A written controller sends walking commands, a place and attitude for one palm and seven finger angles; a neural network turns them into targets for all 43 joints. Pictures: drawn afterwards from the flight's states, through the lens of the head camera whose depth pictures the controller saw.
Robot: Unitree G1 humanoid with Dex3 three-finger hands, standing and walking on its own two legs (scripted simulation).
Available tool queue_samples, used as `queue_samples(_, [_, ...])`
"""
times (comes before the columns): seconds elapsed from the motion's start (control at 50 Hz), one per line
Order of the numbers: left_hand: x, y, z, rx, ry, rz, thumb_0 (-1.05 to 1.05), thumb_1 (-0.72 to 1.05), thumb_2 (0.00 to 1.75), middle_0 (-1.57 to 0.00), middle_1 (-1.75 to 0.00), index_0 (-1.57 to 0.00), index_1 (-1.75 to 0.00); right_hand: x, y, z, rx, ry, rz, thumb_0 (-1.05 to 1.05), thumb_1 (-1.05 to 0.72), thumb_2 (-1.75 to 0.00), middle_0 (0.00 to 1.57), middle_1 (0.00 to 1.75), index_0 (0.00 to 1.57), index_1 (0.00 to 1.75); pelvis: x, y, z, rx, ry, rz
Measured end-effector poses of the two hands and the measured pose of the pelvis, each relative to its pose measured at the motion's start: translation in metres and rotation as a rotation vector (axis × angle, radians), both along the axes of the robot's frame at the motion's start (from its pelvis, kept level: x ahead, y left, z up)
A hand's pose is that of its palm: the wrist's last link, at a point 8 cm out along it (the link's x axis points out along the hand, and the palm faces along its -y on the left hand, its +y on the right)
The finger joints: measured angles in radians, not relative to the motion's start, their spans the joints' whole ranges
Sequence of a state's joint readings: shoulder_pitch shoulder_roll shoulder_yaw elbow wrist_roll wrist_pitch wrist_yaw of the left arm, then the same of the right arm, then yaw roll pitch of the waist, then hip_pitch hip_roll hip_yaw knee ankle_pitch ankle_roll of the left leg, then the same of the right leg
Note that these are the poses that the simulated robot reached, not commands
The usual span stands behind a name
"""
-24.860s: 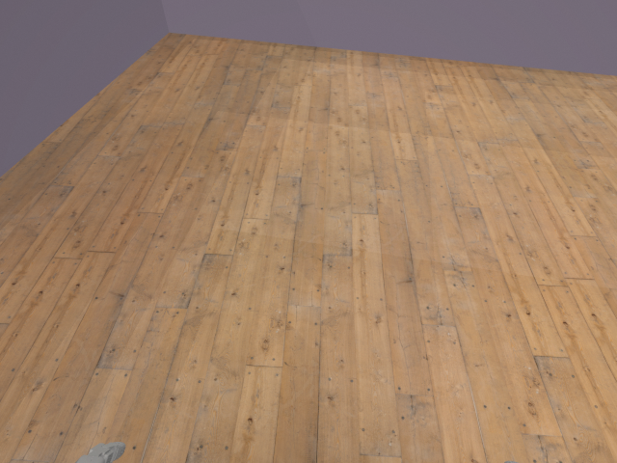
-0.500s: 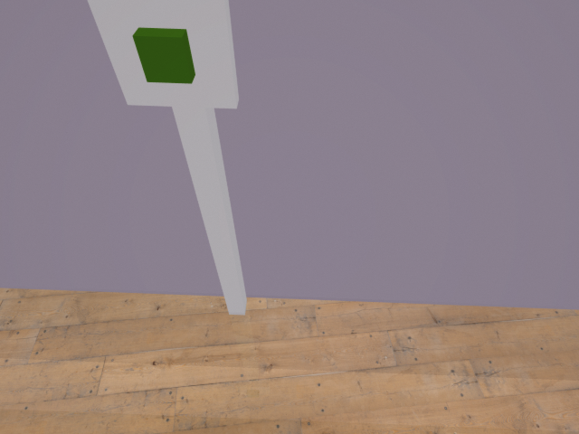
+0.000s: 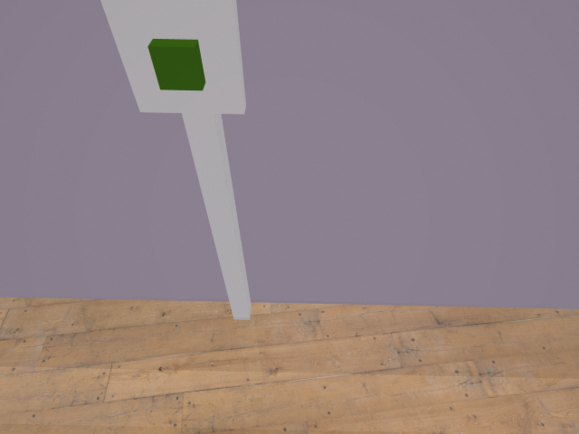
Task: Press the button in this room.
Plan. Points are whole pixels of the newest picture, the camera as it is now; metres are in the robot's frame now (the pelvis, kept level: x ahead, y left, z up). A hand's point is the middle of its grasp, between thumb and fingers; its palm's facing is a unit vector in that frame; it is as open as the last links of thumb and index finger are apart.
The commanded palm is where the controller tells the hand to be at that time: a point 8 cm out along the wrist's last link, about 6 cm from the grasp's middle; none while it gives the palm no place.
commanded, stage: come to a stop and stand still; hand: left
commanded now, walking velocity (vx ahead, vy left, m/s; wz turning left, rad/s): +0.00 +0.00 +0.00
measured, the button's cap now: (179, 64) +0.58 +0.22 +0.22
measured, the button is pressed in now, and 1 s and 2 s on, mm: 0 0 0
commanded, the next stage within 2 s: look again from close up in 0.06 s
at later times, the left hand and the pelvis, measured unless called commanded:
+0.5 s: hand out of the picture +0.06 +0.20 -0.17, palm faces +0.00 -0.97 -0.24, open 7.3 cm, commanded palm none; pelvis +0.02 +0.02 -0.01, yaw +0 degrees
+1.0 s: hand out of the picture +0.04 +0.17 -0.19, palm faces +0.04 -0.98 -0.18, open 7.3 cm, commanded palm none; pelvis +0.05 +0.00 -0.01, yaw +0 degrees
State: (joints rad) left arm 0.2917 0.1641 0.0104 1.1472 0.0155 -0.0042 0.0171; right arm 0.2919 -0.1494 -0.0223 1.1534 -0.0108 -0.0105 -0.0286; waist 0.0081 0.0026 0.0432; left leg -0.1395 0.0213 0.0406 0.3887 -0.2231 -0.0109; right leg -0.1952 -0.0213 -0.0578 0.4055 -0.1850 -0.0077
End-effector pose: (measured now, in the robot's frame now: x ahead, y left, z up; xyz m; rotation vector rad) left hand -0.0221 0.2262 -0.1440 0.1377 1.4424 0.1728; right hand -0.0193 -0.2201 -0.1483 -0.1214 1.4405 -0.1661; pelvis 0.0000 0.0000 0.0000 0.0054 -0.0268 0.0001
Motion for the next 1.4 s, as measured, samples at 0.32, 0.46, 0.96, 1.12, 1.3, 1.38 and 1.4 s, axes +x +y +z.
queue_samples(0.32, [0.054,0.026,0.002,0.051,-0.119,-0.065,0.00,0.91,0.89,-0.20,-0.30,-0.20,-0.30,0.036,0.002,-0.006,-0.011,-0.117,0.033,0.01,-0.91,-0.90,0.20,0.30,0.20,0.30,0.010,0.015,-0.008,-0.009,0.017,0.004])
queue_samples(0.46, [0.071,0.024,0.005,0.046,-0.151,-0.063,0.00,0.91,0.89,-0.20,-0.30,-0.20,-0.30,0.052,0.015,-0.011,0.016,-0.139,0.050,0.02,-0.93,-0.90,0.20,0.30,0.20,0.30,0.020,0.019,-0.008,0.003,0.012,-0.002])
queue_samples(0.96, [0.057,-0.007,-0.009,-0.003,-0.040,-0.018,0.00,0.91,0.89,-0.20,-0.30,-0.20,-0.30,0.055,-0.003,-0.013,0.011,-0.038,0.045,0.01,-0.91,-0.90,0.20,0.30,0.20,0.30,0.044,-0.002,-0.011,0.000,0.015,-0.001])
queue_samples(1.12, [0.053,-0.006,-0.024,-0.046,0.027,0.023,0.00,0.91,0.89,-0.20,-0.30,-0.20,-0.30,0.068,0.006,-0.012,-0.009,-0.018,0.032,0.01,-0.91,-0.90,0.20,0.30,0.20,0.30,0.069,0.004,-0.019,-0.007,0.031,-0.002])
queue_samples(1.3, [0.136,-0.004,-0.015,0.011,-0.057,-0.026,0.00,0.91,0.89,-0.20,-0.30,-0.20,-0.30,0.054,0.014,-0.017,0.035,0.097,-0.016,0.00,-0.90,-0.90,0.20,0.30,0.20,0.30,0.101,-0.006,-0.019,0.002,0.031,-0.001])
queue_samples(1.38, [0.172,-0.005,-0.008,0.058,-0.165,-0.025,0.00,0.92,0.89,-0.20,-0.30,-0.20,-0.30,0.064,0.002,-0.025,0.048,0.146,-0.020,0.01,-0.90,-0.90,0.20,0.30,0.20,0.30,0.112,-0.015,-0.023,0.009,0.024,0.028])
queue_samples(1.4, [0.177,-0.005,-0.006,0.064,-0.176,-0.028,0.00,0.92,0.89,-0.20,-0.30,-0.20,-0.30,0.072,-0.002,-0.025,0.041,0.138,-0.018,0.01,-0.90,-0.90,0.20,0.30,0.20,0.30,0.113,-0.016,-0.021,0.011,0.025,0.032])
